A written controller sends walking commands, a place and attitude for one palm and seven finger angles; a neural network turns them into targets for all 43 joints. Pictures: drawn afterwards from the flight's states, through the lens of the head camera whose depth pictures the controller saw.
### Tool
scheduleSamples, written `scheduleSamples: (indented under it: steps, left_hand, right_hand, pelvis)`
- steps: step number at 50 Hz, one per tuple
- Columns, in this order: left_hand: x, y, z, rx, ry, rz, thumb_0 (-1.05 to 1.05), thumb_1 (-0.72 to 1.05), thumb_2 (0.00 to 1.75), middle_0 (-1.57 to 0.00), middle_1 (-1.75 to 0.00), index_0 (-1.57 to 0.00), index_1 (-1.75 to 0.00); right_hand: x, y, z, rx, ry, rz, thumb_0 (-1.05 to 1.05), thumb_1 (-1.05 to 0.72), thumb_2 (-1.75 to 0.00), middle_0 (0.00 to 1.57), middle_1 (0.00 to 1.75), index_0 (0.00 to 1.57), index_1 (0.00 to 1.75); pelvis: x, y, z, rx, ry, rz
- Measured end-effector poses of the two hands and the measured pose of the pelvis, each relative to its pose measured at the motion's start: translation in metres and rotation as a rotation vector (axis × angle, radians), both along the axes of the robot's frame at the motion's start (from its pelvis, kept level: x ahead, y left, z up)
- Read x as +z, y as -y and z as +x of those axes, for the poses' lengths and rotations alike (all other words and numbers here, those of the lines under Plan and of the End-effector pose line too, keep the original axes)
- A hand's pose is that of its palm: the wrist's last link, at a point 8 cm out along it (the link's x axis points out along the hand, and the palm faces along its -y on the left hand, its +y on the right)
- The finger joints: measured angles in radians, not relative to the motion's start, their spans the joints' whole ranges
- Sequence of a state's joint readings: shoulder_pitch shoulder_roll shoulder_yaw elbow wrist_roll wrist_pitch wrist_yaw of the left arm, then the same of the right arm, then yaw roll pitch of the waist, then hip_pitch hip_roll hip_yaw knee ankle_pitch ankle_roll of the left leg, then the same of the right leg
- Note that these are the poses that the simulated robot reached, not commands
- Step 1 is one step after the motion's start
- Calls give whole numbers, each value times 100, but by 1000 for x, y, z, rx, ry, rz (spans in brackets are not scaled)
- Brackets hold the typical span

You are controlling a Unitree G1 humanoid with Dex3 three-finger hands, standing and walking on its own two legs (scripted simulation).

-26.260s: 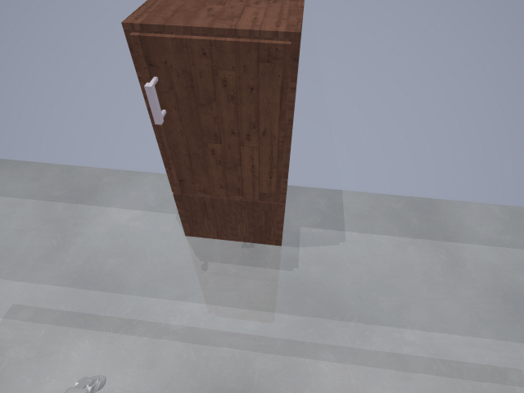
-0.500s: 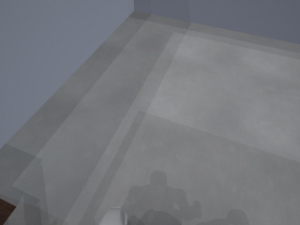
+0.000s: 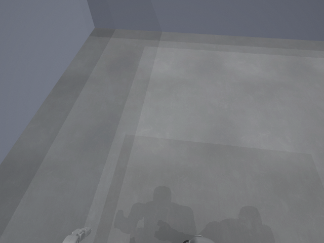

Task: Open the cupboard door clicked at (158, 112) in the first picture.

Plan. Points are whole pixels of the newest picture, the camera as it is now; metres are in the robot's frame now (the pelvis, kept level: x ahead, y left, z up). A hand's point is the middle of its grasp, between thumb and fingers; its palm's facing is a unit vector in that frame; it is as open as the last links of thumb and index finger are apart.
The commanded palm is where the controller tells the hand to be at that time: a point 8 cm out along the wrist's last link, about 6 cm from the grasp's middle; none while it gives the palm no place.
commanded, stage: walk to a spot facing it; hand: left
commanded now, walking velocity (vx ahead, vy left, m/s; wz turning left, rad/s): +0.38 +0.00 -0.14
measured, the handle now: out of the picture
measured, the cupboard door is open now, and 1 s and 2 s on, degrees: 46 46 46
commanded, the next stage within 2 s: turn to face it in 0.36 s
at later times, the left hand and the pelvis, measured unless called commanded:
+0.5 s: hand (106, 230) +0.18 +0.18 -0.20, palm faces +0.08 -0.98 -0.16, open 7.3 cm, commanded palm none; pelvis +0.24 +0.01 -0.02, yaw +0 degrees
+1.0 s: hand (115, 159) +0.40 +0.17 -0.15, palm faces +0.30 -0.92 -0.23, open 7.4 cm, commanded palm none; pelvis +0.36 -0.03 +0.01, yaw +18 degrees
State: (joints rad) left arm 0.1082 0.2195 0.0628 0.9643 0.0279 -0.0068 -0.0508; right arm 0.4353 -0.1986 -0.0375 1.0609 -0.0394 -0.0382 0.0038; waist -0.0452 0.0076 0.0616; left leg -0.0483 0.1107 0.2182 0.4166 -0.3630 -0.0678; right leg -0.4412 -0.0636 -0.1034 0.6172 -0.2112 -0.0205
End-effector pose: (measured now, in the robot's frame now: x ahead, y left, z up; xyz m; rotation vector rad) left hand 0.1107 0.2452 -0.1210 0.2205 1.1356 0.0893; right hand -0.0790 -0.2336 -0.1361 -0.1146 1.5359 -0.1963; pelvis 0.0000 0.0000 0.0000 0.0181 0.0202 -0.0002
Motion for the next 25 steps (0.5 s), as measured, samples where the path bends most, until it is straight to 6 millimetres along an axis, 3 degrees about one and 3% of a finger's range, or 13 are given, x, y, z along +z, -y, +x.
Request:
scheduleSamples:
  steps: [3, 5, 9, 12, 20, 23, 25]
  left_hand:
    - [-7, 16, 43, -9, 59, 13, 0, 91, 90, -19, -30, -20, -30]
    - [-6, 26, 54, 8, 53, 6, 0, 91, 90, -19, -30, -20, -30]
    - [-5, 41, 56, 48, -19, -13, -1, 91, 90, -19, -30, -20, -30]
    - [-5, 36, 54, 81, -80, -4, -1, 94, 90, -20, -30, -21, -30]
    - [-26, 28, 46, 170, -270, -48, -1, 92, 90, -20, -30, -20, -30]
    - [-42, 21, 54, 193, -336, -68, 0, 92, 90, -20, -30, -20, -30]
    - [-47, 16, 69, 189, -356, -71, 0, 91, 90, -20, -30, -20, -30]
  right_hand:
    - [-12, 12, 11, -35, -67, 18, 0, -91, -90, 20, 30, 20, 30]
    - [-10, 19, 37, -40, -60, 16, 0, -91, -90, 20, 30, 20, 30]
    - [0, 29, 120, -21, 65, -4, 1, -91, -90, 19, 30, 20, 30]
    - [7, 31, 191, 9, 183, -6, 0, -91, -90, 19, 30, 19, 30]
    - [14, 8, 372, 135, 406, -2, 0, -91, -90, 19, 30, 19, 30]
    - [8, -3, 425, 174, 480, -28, 0, -91, -90, 19, 30, 20, 30]
    - [6, -9, 442, 176, 493, -41, 0, -91, -90, 19, 30, 20, 30]
  pelvis:
    - [-12, 15, 30, -8, 10, 3]
    - [-8, 20, 48, -3, 20, -6]
    - [5, 27, 85, -8, 19, -5]
    - [10, 30, 112, -10, 15, -7]
    - [1, 13, 195, 8, 37, -34]
    - [-15, -2, 229, 5, 46, -51]
    - [-19, -7, 244, 4, 57, -41]
